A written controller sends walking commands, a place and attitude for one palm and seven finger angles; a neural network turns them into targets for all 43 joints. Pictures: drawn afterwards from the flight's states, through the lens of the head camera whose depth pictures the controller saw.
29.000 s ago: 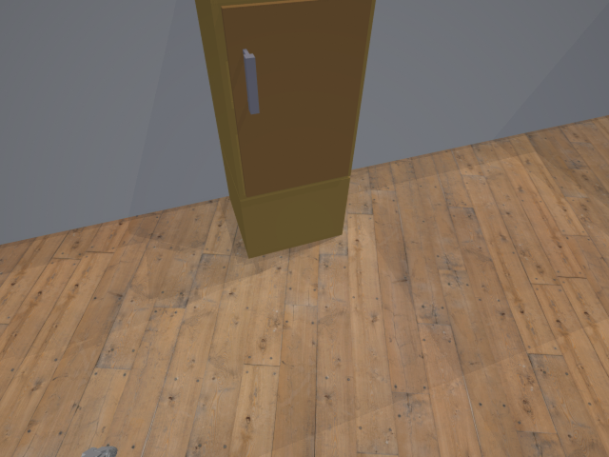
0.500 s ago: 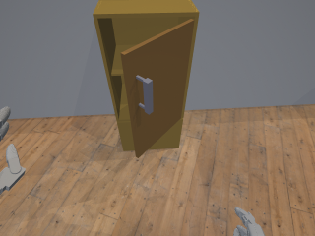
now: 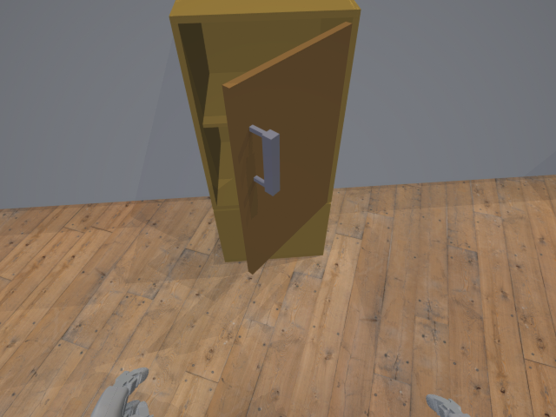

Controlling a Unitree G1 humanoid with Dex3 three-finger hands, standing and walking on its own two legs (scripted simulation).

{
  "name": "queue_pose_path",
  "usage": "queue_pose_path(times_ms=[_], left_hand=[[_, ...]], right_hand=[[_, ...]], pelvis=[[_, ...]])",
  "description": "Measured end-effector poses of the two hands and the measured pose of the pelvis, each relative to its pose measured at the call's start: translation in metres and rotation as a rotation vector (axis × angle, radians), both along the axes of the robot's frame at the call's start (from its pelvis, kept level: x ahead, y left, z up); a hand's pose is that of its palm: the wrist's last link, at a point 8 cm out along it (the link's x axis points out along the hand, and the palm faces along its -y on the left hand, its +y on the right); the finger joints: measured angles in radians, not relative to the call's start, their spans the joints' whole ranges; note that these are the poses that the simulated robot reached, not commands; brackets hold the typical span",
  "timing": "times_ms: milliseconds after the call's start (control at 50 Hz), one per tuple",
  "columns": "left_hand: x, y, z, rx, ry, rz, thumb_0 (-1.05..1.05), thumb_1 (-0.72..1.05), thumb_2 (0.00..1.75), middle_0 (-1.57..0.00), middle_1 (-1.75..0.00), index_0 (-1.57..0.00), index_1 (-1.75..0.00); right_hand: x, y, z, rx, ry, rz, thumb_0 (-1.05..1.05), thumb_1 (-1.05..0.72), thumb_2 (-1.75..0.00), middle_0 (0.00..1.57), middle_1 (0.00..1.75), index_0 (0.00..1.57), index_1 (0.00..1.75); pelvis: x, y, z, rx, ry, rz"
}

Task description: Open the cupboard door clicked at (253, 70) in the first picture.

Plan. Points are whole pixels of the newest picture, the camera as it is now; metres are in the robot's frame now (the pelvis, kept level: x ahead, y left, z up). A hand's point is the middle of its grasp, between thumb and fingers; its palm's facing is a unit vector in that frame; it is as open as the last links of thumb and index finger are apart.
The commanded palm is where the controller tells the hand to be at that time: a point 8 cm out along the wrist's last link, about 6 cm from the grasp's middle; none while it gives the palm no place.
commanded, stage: let the arm hang, fingers relaxed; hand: left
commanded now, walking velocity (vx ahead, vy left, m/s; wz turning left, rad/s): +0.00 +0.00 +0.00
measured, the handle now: (263, 160) +0.59 +0.05 +0.03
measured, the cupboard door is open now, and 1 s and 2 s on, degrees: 45 45 45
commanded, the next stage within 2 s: look to check the result in 0.88 s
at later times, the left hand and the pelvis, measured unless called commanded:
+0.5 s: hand out of the picture -0.08 +0.19 -0.16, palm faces +0.04 -0.98 -0.20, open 7.3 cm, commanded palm none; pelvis -0.01 +0.02 +0.01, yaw +0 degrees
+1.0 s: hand out of the picture -0.03 +0.16 -0.16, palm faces +0.04 -0.98 -0.17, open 7.3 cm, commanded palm none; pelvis +0.00 +0.01 +0.01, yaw -1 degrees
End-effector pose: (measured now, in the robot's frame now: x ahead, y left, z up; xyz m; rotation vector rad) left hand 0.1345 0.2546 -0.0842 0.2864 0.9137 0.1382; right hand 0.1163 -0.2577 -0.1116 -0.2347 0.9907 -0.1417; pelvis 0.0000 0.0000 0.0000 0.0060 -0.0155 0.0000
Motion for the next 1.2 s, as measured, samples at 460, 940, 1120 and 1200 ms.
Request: queue_pose_path(times_ms=[460, 940, 1120, 1200], left_hand=[[-0.228, -0.017, -0.04, -0.108, 0.682, 0.227, 0.0, 0.92, 0.9, -0.2, -0.3, -0.2, -0.3], [-0.161, -0.042, -0.05, -0.146, 0.516, 0.165, 0.0, 0.91, 0.9, -0.2, -0.3, -0.2, -0.3], [-0.171, -0.044, -0.048, -0.131, 0.567, 0.187, 0.0, 0.91, 0.9, -0.2, -0.3, -0.2, -0.3], [-0.171, -0.047, -0.047, -0.132, 0.574, 0.191, 0.0, 0.91, 0.9, -0.2, -0.3, -0.2, -0.3]], right_hand=[[-0.154, 0.072, -0.029, 0.111, 0.49, -0.113, 0.01, -0.91, -0.9, 0.2, 0.3, 0.2, 0.3], [-0.156, 0.074, -0.03, 0.138, 0.468, -0.152, 0.01, -0.91, -0.9, 0.2, 0.3, 0.2, 0.3], [-0.15, 0.067, -0.03, 0.133, 0.487, -0.146, 0.01, -0.91, -0.9, 0.2, 0.3, 0.2, 0.3], [-0.143, 0.063, -0.03, 0.13, 0.483, -0.139, 0.01, -0.91, -0.9, 0.2, 0.3, 0.2, 0.3]], pelvis=[[-0.005, 0.021, 0.012, -0.012, -0.019, -0.002], [0.001, 0.013, 0.011, -0.002, -0.009, -0.014], [0.008, 0.007, 0.012, 0.0, -0.012, -0.013], [0.012, 0.004, 0.012, 0.001, -0.012, -0.012]])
